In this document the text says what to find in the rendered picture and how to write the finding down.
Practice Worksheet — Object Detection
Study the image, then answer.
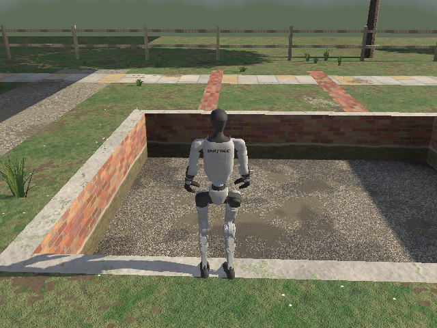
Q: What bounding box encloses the right robot forearm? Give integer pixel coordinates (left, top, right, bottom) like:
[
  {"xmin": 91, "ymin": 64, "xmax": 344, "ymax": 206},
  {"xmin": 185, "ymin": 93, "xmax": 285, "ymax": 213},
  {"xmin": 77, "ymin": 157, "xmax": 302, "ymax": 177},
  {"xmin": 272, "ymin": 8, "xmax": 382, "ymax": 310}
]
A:
[{"xmin": 241, "ymin": 166, "xmax": 250, "ymax": 182}]

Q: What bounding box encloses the robot right hand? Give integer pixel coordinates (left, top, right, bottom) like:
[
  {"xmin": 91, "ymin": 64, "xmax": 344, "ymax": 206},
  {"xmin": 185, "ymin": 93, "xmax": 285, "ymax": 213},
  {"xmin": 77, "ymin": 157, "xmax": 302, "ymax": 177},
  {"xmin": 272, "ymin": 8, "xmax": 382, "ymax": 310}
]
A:
[{"xmin": 234, "ymin": 178, "xmax": 250, "ymax": 189}]

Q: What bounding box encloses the right robot upper arm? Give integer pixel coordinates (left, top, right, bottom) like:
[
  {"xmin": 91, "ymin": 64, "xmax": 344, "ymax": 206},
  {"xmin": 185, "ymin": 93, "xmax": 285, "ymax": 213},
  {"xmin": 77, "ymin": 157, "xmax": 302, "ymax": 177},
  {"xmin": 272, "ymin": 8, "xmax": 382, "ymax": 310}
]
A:
[{"xmin": 233, "ymin": 138, "xmax": 249, "ymax": 175}]

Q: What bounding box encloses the left robot forearm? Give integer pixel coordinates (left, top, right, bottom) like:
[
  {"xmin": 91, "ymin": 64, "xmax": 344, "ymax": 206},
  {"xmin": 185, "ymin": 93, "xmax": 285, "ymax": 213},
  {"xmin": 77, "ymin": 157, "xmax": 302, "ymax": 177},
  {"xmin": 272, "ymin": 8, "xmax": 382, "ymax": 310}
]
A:
[{"xmin": 185, "ymin": 166, "xmax": 195, "ymax": 185}]

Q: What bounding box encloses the robot left thigh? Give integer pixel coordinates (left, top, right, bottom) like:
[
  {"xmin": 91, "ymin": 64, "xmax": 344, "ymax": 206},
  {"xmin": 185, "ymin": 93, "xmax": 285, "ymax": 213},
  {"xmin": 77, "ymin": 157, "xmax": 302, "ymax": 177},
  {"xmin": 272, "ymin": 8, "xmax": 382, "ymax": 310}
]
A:
[{"xmin": 195, "ymin": 190, "xmax": 210, "ymax": 235}]

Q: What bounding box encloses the left robot upper arm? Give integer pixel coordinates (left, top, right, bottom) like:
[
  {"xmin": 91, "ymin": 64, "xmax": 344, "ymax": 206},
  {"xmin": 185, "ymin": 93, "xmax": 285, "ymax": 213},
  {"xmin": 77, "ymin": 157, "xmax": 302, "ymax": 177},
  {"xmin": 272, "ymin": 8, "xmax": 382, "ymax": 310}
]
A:
[{"xmin": 187, "ymin": 139, "xmax": 204, "ymax": 176}]

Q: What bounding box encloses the humanoid robot head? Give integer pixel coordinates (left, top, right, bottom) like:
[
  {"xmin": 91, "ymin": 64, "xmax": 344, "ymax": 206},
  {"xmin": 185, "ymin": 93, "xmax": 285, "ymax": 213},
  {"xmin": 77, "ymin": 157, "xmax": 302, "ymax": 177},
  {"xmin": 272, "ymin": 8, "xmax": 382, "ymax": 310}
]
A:
[{"xmin": 207, "ymin": 109, "xmax": 231, "ymax": 143}]

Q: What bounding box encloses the robot left hand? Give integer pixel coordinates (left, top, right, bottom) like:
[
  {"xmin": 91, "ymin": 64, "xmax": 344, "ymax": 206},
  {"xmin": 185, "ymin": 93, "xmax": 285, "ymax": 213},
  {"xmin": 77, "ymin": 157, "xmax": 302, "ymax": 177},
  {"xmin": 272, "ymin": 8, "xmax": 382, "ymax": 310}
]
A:
[{"xmin": 184, "ymin": 181, "xmax": 200, "ymax": 193}]

